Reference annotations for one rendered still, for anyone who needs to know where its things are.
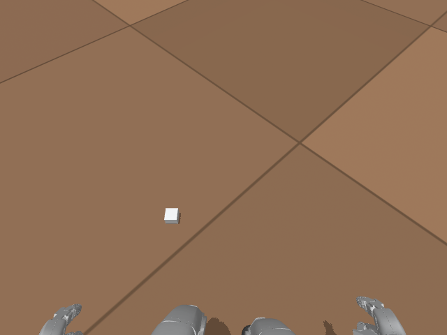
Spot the right robot hand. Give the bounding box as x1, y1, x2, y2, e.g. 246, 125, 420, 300
353, 296, 406, 335

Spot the small box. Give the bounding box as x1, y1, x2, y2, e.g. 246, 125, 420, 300
164, 208, 179, 224

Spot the left robot hand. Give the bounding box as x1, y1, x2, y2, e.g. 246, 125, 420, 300
39, 304, 83, 335

